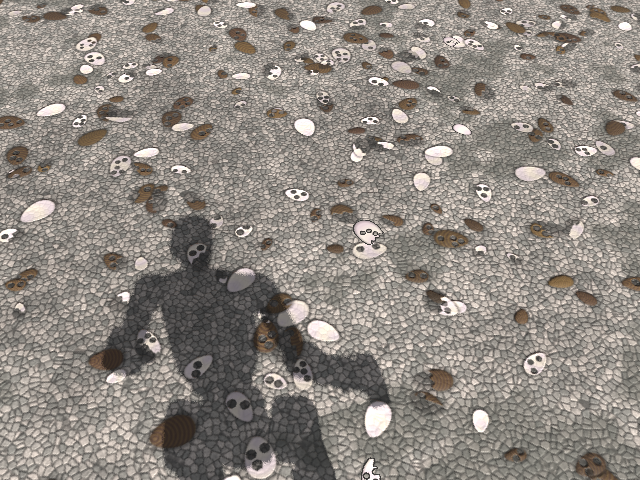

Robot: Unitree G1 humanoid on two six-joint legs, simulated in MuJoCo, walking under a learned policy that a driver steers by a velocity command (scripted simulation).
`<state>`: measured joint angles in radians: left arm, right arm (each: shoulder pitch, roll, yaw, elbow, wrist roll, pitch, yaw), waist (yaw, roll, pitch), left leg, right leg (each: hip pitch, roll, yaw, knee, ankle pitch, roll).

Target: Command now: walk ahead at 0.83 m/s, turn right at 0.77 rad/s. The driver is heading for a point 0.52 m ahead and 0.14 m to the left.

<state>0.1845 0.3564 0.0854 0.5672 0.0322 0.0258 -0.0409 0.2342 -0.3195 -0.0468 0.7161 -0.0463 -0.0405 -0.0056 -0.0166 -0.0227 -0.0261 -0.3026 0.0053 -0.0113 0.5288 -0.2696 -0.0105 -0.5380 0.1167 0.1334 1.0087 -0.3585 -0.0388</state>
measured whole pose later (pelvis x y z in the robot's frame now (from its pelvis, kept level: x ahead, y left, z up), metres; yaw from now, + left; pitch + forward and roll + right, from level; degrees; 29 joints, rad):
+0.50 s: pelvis +0.33 -0.06 +0.00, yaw +5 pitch +2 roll -1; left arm 0.32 0.28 0.03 0.75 0.04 -0.07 0.00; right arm 0.34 -0.31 -0.06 0.83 -0.02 -0.02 0.05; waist -0.01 0.04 -0.01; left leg -0.57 0.08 -0.01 1.23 -0.24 0.07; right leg -0.14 0.00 -0.12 0.43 -0.32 -0.02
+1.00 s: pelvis +0.65 +0.00 +0.00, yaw +18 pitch +1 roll +0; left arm 0.12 0.31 0.03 0.73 0.00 -0.05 0.05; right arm 0.16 -0.26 -0.03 0.79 -0.01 -0.06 0.02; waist -0.03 -0.02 0.11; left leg -0.29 -0.12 0.00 0.39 -0.10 0.10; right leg -0.60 -0.09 0.09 1.01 -0.33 0.09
